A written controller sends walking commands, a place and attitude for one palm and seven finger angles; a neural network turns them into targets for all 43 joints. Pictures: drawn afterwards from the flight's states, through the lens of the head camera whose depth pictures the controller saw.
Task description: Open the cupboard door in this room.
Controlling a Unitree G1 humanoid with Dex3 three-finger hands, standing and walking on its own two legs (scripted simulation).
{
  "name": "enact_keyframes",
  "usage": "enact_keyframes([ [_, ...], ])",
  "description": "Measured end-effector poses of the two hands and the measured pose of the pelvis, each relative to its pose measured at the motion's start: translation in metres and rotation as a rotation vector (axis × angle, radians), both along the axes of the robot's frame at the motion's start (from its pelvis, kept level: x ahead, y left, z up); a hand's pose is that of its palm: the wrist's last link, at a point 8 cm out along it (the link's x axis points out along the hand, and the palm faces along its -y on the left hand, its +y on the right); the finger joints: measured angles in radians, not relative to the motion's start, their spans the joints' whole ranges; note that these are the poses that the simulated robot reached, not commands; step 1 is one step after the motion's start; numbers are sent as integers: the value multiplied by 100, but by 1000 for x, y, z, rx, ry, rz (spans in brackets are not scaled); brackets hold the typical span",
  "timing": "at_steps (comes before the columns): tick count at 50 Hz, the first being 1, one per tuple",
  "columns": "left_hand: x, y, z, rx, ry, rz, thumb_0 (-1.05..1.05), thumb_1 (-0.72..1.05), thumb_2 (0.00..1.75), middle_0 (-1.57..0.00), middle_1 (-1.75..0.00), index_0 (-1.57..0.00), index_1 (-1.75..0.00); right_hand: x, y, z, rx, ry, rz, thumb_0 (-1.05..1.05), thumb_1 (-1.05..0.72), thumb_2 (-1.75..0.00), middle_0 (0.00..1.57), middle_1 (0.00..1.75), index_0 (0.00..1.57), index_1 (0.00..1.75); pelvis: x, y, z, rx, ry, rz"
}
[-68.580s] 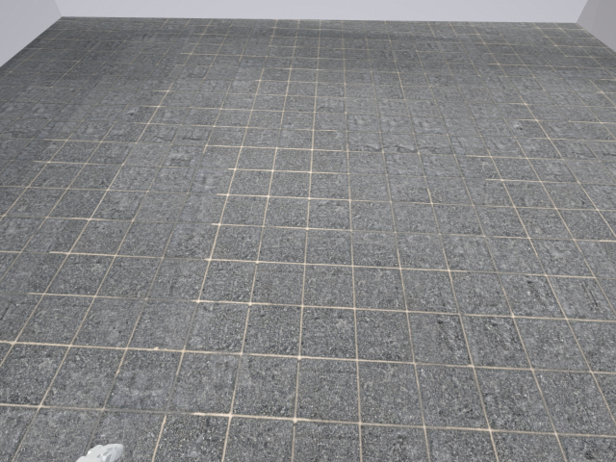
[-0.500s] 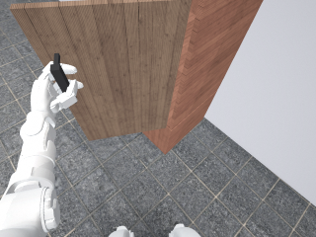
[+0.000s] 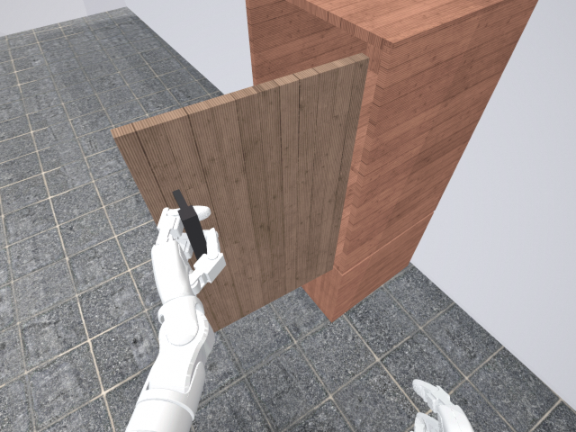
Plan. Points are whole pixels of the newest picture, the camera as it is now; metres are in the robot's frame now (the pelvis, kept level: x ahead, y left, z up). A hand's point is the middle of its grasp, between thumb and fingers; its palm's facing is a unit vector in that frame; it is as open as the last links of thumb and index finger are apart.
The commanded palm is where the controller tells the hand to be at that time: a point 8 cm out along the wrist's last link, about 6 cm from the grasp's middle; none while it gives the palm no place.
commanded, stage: pull the door open along its arc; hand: left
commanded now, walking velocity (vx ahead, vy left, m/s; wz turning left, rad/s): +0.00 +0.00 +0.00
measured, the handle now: (192, 231) +0.39 +0.16 +0.06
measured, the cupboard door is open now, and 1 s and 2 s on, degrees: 84 97 100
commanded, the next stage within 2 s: open thumb and fingers to let go in 0.18 s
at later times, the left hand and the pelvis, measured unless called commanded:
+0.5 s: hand (250, 280) +0.31 +0.07 +0.06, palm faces +0.37 -0.93 +0.00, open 6.6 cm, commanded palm +0.26 +0.11 +0.06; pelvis -0.01 -0.02 +0.00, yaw +2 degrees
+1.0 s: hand (252, 281) +0.30 +0.06 +0.06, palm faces +0.35 -0.94 +0.00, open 14.4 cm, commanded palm +0.26 +0.10 +0.06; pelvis -0.01 -0.01 +0.00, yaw +2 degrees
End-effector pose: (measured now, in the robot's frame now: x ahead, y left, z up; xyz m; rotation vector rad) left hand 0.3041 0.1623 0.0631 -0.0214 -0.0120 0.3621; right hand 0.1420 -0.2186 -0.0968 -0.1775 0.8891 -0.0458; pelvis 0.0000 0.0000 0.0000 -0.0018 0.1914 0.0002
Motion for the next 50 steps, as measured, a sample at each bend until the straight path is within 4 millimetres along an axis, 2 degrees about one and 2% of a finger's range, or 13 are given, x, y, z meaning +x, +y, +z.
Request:
enact_keyframes([
  [8,-30,-32,1,-11,14,-1,0,71,76,-36,-134,-37,-134,-8,-15,-3,-6,17,5,1,-91,-90,21,30,20,30,0,-11,2,11,-27,12],
  [14,-46,-53,2,-13,24,18,0,71,76,-35,-134,-38,-134,-4,-24,-2,-14,1,19,1,-91,-90,20,30,20,30,-1,-18,2,17,-32,24],
  [22,-40,-55,0,24,25,19,0,66,77,-37,-133,-38,-133,10,-23,-3,-21,-29,35,1,-91,-90,20,30,20,30,-6,-23,0,19,-31,39],
  [28,-38,-54,0,9,29,14,1,43,69,-35,-130,-37,-130,15,-16,-1,-1,-51,45,1,-91,-90,20,30,20,30,-7,-22,0,20,-29,39],
  [40,-39,-55,0,15,21,5,0,-27,40,-31,-121,-32,-121,6,-8,-5,3,-34,45,1,-91,-90,21,30,20,30,-9,-15,-2,15,-30,34],
  [44,-39,-55,0,16,18,3,0,-39,35,-30,-112,-31,-111,3,-7,-7,-2,-24,42,1,-91,-90,20,30,20,30,-10,-12,-3,12,-28,33],
  [50,-39,-55,0,19,16,-2,-1,-47,31,-30,-90,-30,-90,0,-3,-8,-7,-21,40,1,-91,-90,20,30,20,30,-12,-8,-4,7,-28,33],
])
